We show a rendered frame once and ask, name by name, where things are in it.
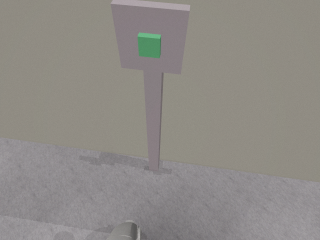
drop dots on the button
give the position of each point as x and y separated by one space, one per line
149 45

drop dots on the robot left thigh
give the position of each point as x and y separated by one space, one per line
126 231

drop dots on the panel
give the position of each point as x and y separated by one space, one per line
170 20

